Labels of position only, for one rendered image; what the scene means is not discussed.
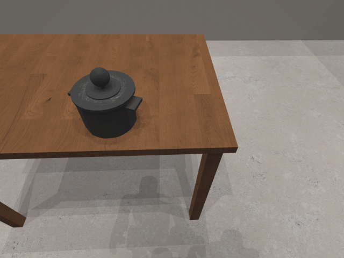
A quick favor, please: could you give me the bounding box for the pot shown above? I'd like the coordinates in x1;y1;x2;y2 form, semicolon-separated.
68;90;142;138

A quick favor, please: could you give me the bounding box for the knob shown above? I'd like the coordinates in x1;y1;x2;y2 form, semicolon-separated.
90;67;110;87

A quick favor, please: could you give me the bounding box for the lid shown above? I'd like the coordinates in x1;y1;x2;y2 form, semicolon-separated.
70;70;135;113

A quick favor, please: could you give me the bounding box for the table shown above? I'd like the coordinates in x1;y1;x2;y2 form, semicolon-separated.
0;34;238;227

